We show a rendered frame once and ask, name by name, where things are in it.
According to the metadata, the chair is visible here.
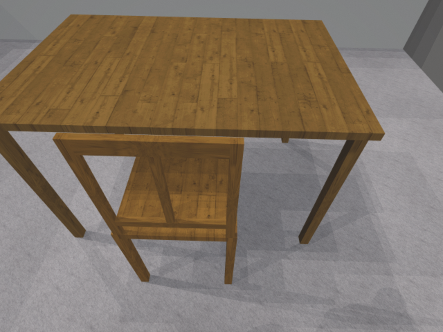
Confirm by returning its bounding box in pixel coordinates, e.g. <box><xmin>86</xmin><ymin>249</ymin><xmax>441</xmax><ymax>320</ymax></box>
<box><xmin>53</xmin><ymin>133</ymin><xmax>244</xmax><ymax>284</ymax></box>

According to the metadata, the table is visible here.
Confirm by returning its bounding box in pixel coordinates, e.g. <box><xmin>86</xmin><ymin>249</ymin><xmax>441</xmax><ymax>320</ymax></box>
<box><xmin>0</xmin><ymin>15</ymin><xmax>385</xmax><ymax>244</ymax></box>

